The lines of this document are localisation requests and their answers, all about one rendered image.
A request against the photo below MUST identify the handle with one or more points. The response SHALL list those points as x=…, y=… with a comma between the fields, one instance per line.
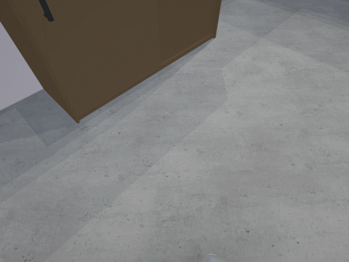
x=46, y=10

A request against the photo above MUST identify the wardrobe door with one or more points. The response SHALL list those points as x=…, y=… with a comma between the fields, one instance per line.
x=95, y=48
x=183, y=23

